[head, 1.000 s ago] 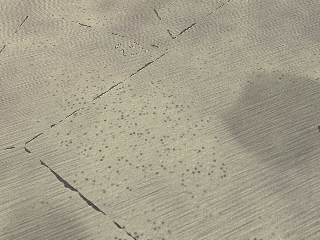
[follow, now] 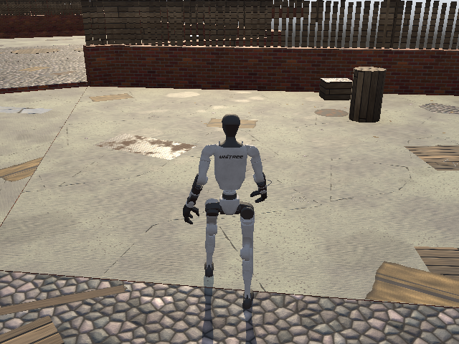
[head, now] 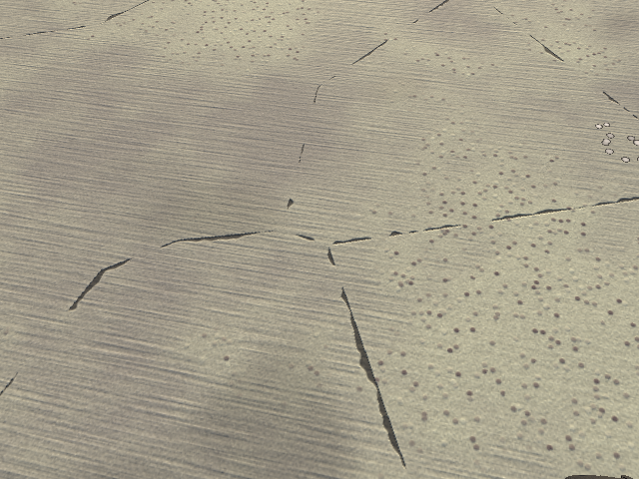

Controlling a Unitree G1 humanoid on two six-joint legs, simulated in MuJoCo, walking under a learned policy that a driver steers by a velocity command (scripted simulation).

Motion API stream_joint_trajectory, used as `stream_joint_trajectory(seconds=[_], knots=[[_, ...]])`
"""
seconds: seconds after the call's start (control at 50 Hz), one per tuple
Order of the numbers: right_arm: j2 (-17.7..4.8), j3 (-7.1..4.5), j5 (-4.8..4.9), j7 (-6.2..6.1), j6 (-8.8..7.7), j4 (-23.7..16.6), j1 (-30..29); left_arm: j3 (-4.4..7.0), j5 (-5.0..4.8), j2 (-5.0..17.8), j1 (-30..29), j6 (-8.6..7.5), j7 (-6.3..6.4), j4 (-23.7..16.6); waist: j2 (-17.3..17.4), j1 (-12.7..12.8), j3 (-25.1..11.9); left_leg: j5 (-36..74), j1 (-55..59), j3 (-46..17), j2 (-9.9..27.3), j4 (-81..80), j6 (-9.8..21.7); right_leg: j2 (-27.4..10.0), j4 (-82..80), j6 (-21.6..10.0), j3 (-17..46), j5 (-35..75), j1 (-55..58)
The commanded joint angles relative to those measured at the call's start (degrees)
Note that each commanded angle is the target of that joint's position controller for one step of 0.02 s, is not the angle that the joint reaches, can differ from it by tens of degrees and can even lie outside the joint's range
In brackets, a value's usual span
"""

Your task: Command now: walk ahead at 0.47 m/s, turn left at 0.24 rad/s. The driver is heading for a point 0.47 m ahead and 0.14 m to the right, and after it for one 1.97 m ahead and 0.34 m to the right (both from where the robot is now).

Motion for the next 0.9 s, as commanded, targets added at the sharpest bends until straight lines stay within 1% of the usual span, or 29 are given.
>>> stream_joint_trajectory(seconds=[0.02, 0.04, 0.06, 0.08, 0.1, 0.12, 0.14, 0.16, 0.18, 0.2, 0.24, 0.3, 0.34, 0.4, 0.48, 0.52, 0.56, 0.58, 0.6, 0.62, 0.64, 0.66, 0.68, 0.7, 0.72, 0.76, 0.8, 0.86, 0.9], knots=[[-2.7, -0.12, 0.10, 0.93, -1.73, -7.3, -9.6, 2.65, -1.45, 11.5, -0.3, 0.01, -0.27, -1.4, -8.4, -1.1, 7.4, -4.4, 3.1, 4.1, -1.7, -7.3, 2.9, -14.6, -4.1, -10.7, 7.5, 21.9, -4.4], [-4.0, -0.72, 0.02, 0.90, -1.99, -7.1, -7.7, 2.66, -1.66, 12.2, -0.3, 0.37, -0.31, -0.8, -9.5, -3.1, 5.9, -6.5, 7.7, 5.0, -3.3, -9.4, 4.3, -14.8, -0.7, -10.3, 7.6, 32.6, -3.4], [-6.0, -1.84, 0.01, 0.64, -2.19, -5.7, -1.6, 2.60, -1.76, 12.8, -0.9, 0.74, -0.23, -0.3, -9.8, -7.3, 1.8, -5.3, 17.2, 6.3, -5.3, -12.2, 5.9, -13.8, 6.8, -9.3, 6.1, 45.6, -3.7], [-9.0, -3.47, 0.03, -0.02, -2.17, -2.8, 8.3, 2.15, -1.63, 12.3, -0.8, 0.81, -0.04, 0.0, -9.0, -12.4, -4.6, -2.3, 32.1, 6.7, -6.4, -13.6, 7.6, -11.2, 18.3, -7.6, 3.9, 50.6, -8.3], [-13.5, -4.85, -0.69, -1.24, -1.62, -0.8, 19.2, 0.69, -0.08, 9.2, -1.0, 0.31, -0.08, -1.6, -3.4, -16.9, -14.0, -1.7, 52.7, -5.7, 5.0, -10.6, 10.6, -8.5, 36.7, -5.2, 3.6, 32.0, -23.0], [-17.9, -4.97, -1.60, -1.60, -1.59, -0.2, 20.2, -1.62, 0.15, 1.3, 5.4, -0.77, -0.62, -3.2, 13.0, -11.4, -24.2, -14.1, 65.7, -34.7, 20.6, -18.1, 18.7, 2.1, 56.1, -2.0, 8.4, -13.4, -40.9], [-12.1, -3.61, -2.06, -1.69, -1.97, -0.3, 20.3, 0.27, -1.87, 8.1, 0.2, -1.71, -0.59, -2.2, 6.9, -14.8, -22.6, -16.5, 60.4, -36.9, 20.1, -23.3, 17.2, 1.2, 62.5, -2.3, 17.0, -13.6, -44.4], [-9.9, -2.68, -1.65, -1.63, -2.26, 0.8, 17.1, 1.11, -2.88, 9.9, -4.5, -1.82, -0.57, -4.4, 6.8, -13.3, -12.6, -12.7, 53.2, -26.2, 18.0, -24.0, 14.5, -1.4, 63.1, -2.8, 15.2, -8.7, -48.5], [-7.9, -2.06, -1.24, -1.53, -2.56, 1.0, 13.1, 0.92, -2.02, 9.0, -6.6, -1.71, -0.21, -4.6, 3.5, -11.0, -7.9, -8.2, 45.4, -19.5, 15.5, -25.3, 13.1, -4.0, 60.3, -2.8, 13.8, -3.3, -47.1], [-6.0, -1.66, -1.36, -1.37, -2.87, 1.2, 9.7, 1.12, -0.99, 8.3, -6.9, -1.25, -0.05, -4.4, 3.8, -8.9, -4.6, -5.5, 39.2, -14.3, 13.1, -27.3, 12.1, -5.5, 57.6, -2.6, 13.6, 0.6, -44.9], [-3.9, -1.51, -1.96, -1.26, -4.02, 1.7, 6.5, 0.98, -1.36, 5.9, -3.5, 0.60, -0.30, -2.9, 5.1, -5.7, -2.8, -2.0, 32.5, -7.6, 11.0, -31.7, 11.7, -6.8, 56.4, -2.3, 13.8, 5.5, -39.2], [-4.3, -2.00, -2.06, -1.47, -5.42, 3.8, 5.6, 0.78, -1.18, 4.0, -5.0, 2.31, -0.13, -3.4, 2.0, -4.3, 1.4, 5.6, 28.9, -0.4, 10.8, -34.8, 11.8, -6.6, 53.5, -1.3, 14.5, 8.8, -41.5], [-4.8, -2.23, -2.27, -1.91, -5.53, 5.0, 6.2, 0.67, -0.87, 3.7, -8.0, 2.31, -0.20, -4.7, 1.4, -4.6, 3.3, 8.0, 29.7, 3.4, 10.2, -35.4, 11.5, -6.1, 47.9, -1.0, 15.2, 13.9, -44.2], [-6.5, -2.55, -1.99, -2.52, -5.28, 5.8, 6.5, 0.00, -0.54, 3.0, -13.8, 1.71, -1.48, -6.6, 0.3, -6.2, 4.9, 8.6, 30.4, 8.7, 9.1, -36.5, 10.3, -5.0, 35.0, -1.7, 11.7, 22.8, -42.4], [-8.9, -3.30, -0.94, -3.12, -3.96, 7.9, 10.7, -0.69, -0.57, 2.6, -21.7, 1.52, -3.30, -10.3, -1.4, -9.2, 7.2, 11.6, 38.6, 11.3, 11.9, -35.2, 9.8, -4.3, 26.1, -3.7, 8.2, 22.6, -45.1], [-9.9, -3.59, -0.44, -3.30, -2.81, 8.4, 11.4, -0.44, -0.62, 3.4, -23.3, 1.51, -4.09, -12.0, -1.0, -9.0, 6.7, 18.6, 43.2, 12.6, 12.8, -31.8, 8.9, -3.0, 23.9, -5.2, 6.2, 18.8, -45.3], [-11.7, -3.99, -0.27, -3.72, -1.75, 8.2, 10.8, 0.52, -0.65, 5.2, -21.5, 1.83, -4.43, -12.9, 1.3, -6.9, 3.1, 37.7, 45.9, 14.1, 12.6, -24.4, 7.5, 0.8, 23.8, -7.3, 2.6, 13.2, -39.4], [-12.5, -4.14, -0.14, -3.94, -1.18, 7.9, 10.3, 1.42, -0.74, 6.8, -17.6, 2.09, -4.35, -12.4, 2.4, -4.3, 0.0, 45.9, 46.1, 14.7, 12.2, -17.5, 6.9, 3.2, 24.3, -8.7, 1.1, 10.1, -33.8], [-12.9, -4.10, 0.12, -4.12, -0.77, 7.5, 9.4, 2.85, -0.89, 9.3, -10.1, 2.31, -3.93, -10.9, 2.4, 0.1, -4.0, 47.9, 42.9, 15.4, 10.9, -6.9, 5.7, 5.7, 22.4, -10.5, 0.6, 10.1, -23.2], [-11.8, -3.46, -0.10, -4.40, -1.02, 6.9, 9.2, 4.82, -0.87, 13.0, -0.7, 2.82, -2.91, -8.8, -0.3, 4.9, -8.9, 37.1, 32.3, 15.6, 8.4, 8.5, 3.3, 5.1, 19.3, -12.9, 5.5, 12.3, -6.5], [-2.9, -0.77, -2.45, -3.56, -2.20, 3.9, 15.4, 6.08, -1.22, 19.8, -0.3, 2.81, -2.13, -8.6, -16.7, -1.6, -13.4, -17.7, 5.4, 13.2, -2.2, 31.2, -0.9, -10.3, 16.7, -22.9, 35.7, 5.7, 14.7], [-5.1, -0.38, -0.96, -2.73, -4.72, 2.9, 11.7, 4.93, -0.75, 17.0, 0.5, 1.83, -2.37, -10.8, -12.3, 0.6, -23.3, -30.6, -3.1, -2.0, -7.4, 40.7, -0.8, -17.0, 5.7, -28.4, 58.4, -3.1, 20.8], [-8.9, -1.40, 1.31, -2.10, -6.12, 1.0, 5.0, 3.86, -0.05, 13.2, -1.1, 1.06, -2.54, -10.5, -8.2, 2.3, -16.2, -25.4, -8.2, -5.0, -4.0, 40.1, 0.8, -15.8, 3.1, -24.3, 51.3, -1.0, 16.8], [-8.2, -0.96, 1.32, -2.20, -6.84, 0.2, 3.3, 3.38, -0.19, 11.6, -4.2, 0.57, -2.51, -10.7, -4.2, -0.1, -9.8, -20.3, -7.6, -4.6, -1.4, 34.9, 1.9, -13.5, 3.2, -22.0, 43.9, 3.6, 8.4], [-8.0, -1.04, -0.13, -2.63, -6.96, 0.8, 3.1, 2.81, -0.28, 9.8, -8.3, 0.43, -2.46, -11.2, -1.0, -2.9, -5.6, -17.6, -4.5, -4.1, 0.7, 29.4, 1.7, -11.1, 3.2, -20.3, 37.8, 10.7, -0.1], [-8.7, -1.68, -1.45, -2.68, -5.68, 1.4, 5.1, 2.11, 0.69, 8.0, -11.9, 0.28, -2.03, -12.8, -2.9, -6.1, -3.8, -14.7, 2.6, -4.4, 2.4, 24.3, 0.7, -8.2, 1.2, -19.7, 32.2, 19.3, -9.2], [-7.3, -1.38, -2.12, -2.72, -4.47, 1.6, 5.5, 2.30, 0.24, 8.9, -11.7, 0.10, -1.51, -12.4, -2.7, -6.8, -2.7, -13.1, 4.1, -2.8, 2.3, 19.4, -1.3, -7.1, 0.1, -19.8, 28.3, 24.7, -14.1], [-5.0, -0.38, -2.35, -2.86, -3.72, -0.2, -0.5, 2.80, -0.15, 10.8, -9.5, 0.43, -0.36, -11.3, -3.8, -5.1, -0.3, -3.3, 4.4, -1.3, 0.8, 7.2, -3.7, -3.9, -0.1, -17.8, 23.3, 24.7, -18.6], [-4.0, 0.15, -2.06, -2.48, -3.92, -0.7, -4.4, 2.69, -0.36, 10.7, -8.5, 0.89, 0.06, -10.6, -5.6, -3.3, -0.1, 5.1, 7.5, -0.8, -1.0, -2.4, -4.0, -1.8, 0.6, -15.5, 21.0, 20.1, -19.8]])
Keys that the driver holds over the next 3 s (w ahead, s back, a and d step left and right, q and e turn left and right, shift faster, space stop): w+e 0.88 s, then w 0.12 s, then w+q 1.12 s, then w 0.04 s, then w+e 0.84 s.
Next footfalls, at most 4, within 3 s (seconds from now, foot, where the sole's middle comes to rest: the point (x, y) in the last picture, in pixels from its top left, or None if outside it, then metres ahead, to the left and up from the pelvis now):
0.08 left None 0.21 0.15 -0.77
0.62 right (432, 476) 0.50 -0.12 -0.77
1.10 left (396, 331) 0.83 -0.05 -0.77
1.58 right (515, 282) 1.00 -0.34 -0.77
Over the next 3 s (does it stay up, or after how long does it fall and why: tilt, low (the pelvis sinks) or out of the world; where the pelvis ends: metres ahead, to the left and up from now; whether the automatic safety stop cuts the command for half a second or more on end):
stays up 1.65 -0.22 0.01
